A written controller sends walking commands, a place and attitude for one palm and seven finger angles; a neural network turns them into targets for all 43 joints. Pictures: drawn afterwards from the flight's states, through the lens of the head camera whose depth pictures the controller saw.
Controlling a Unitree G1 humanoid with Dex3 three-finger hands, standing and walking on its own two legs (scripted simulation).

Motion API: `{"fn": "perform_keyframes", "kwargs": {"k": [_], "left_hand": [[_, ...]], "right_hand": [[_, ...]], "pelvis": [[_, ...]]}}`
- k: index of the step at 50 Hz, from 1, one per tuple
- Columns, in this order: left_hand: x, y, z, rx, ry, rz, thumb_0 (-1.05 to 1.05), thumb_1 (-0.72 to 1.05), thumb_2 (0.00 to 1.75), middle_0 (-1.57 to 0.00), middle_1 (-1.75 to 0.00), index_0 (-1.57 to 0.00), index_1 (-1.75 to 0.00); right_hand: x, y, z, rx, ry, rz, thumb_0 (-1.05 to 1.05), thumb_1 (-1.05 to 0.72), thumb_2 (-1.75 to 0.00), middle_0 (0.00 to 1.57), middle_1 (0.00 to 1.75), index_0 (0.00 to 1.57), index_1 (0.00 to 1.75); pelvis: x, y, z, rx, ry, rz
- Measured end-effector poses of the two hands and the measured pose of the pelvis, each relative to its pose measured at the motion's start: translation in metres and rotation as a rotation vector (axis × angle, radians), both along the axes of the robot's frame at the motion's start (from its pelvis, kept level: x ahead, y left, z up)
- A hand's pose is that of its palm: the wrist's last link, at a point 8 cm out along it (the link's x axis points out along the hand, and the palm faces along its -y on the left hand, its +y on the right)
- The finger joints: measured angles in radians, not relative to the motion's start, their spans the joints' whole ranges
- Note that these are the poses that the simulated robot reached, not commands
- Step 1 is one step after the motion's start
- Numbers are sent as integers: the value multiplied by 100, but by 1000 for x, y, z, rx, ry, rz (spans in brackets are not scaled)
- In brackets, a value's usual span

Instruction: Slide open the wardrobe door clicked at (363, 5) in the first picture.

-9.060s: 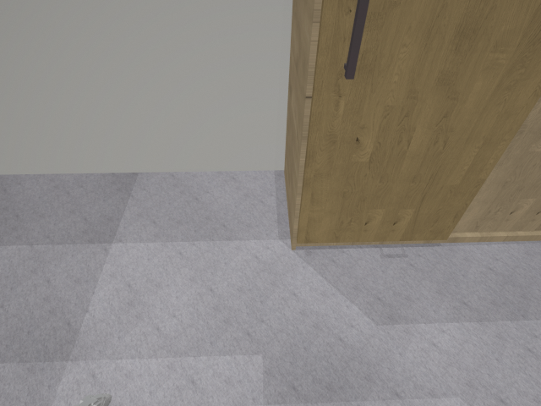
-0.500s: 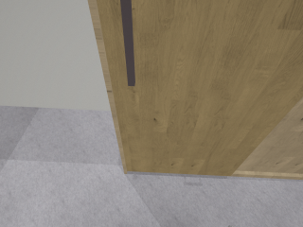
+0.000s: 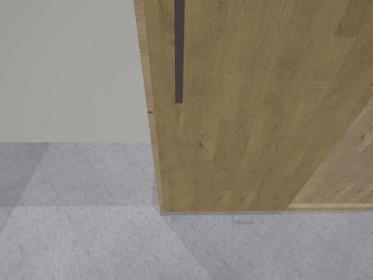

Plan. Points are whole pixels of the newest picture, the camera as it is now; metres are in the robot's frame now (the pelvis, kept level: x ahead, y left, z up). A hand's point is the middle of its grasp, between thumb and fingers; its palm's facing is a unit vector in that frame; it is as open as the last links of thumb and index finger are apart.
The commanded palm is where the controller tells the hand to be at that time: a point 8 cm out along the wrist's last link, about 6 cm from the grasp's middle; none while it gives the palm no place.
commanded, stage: come to a stop and stand still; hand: left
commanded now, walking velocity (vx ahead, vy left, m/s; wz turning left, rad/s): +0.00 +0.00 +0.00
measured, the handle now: (179, 46) +0.58 +0.06 +0.23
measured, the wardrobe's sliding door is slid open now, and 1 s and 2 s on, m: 0.00 0.00 0.00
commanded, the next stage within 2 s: look again from close up in 1.54 s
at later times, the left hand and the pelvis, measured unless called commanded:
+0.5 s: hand out of the picture -0.02 +0.17 -0.17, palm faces +0.07 -0.98 -0.17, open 7.4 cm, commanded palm none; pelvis +0.00 +0.00 +0.00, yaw +1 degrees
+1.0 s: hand out of the picture +0.03 +0.13 -0.17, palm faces +0.05 -0.99 -0.16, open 7.3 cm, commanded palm none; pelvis +0.04 -0.03 +0.01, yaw +2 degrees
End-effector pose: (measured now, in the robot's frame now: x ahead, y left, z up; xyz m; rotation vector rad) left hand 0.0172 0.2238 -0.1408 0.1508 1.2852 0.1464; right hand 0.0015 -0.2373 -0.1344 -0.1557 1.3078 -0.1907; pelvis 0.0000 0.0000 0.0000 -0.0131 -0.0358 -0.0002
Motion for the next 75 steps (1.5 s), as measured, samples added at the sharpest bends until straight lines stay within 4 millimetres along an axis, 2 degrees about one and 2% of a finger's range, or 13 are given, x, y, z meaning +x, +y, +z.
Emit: {"fn": "perform_keyframes", "kwargs": {"k": [4, 9, 19, 31, 37, 45, 56, 64, 75], "left_hand": [[-2, 1, -2, -13, -2, -1, 0, 91, 90, -20, -30, -20, -30], [-10, 3, -2, -16, 15, 3, 0, 91, 90, -20, -30, -20, -30], [-34, 1, -3, -16, 68, 39, 0, 91, 90, -20, -30, -20, -30], [-51, -21, -3, -38, 136, 73, 0, 91, 90, -20, -30, -20, -30], [-43, -34, -2, -51, 147, 69, 0, 91, 90, -20, -30, -20, -30], [-11, -49, -2, -53, 106, 48, 0, 91, 90, -20, -30, -20, -30], [15, -48, 3, -12, 71, 36, 1, 93, 90, -20, -30, -20, -30], [21, -53, 5, -2, 66, 38, 1, 93, 90, -20, -30, -20, -30], [14, -67, 4, -17, 92, 44, 1, 92, 90, -20, -30, -20, -30]], "right_hand": [[-16, 4, 1, -7, 38, -12, 1, -91, -90, 20, 30, 20, 30], [-19, 13, 0, 2, 39, -17, 1, -91, -90, 20, 30, 20, 30], [5, 25, -4, 38, -7, 14, 1, -91, -90, 20, 30, 20, 30], [26, 7, -1, 23, -1, 40, 1, -91, -90, 20, 30, 20, 30], [31, -1, 1, 22, 16, 41, 1, -91, -90, 20, 30, 20, 30], [36, -7, 1, 36, 37, 38, 1, -91, -90, 20, 30, 20, 30], [38, -15, -1, 53, 63, 32, 1, -91, -90, 20, 30, 20, 30], [38, -20, -3, 63, 76, 35, 1, -91, -90, 20, 30, 20, 30], [39, -30, -2, 58, 90, 34, 1, -91, -90, 20, 30, 20, 30]], "pelvis": [[-3, 5, 1, 0, -5, 1], [-4, 9, 2, 0, -9, 1], [-3, 9, 2, 7, -13, 9], [9, -3, 4, 13, 8, 23], [18, -13, 6, 13, 18, 26], [30, -26, 8, 13, 19, 28], [42, -40, 9, 15, 13, 27], [45, -47, 10, 18, 12, 29], [48, -55, 10, 19, 13, 26]]}}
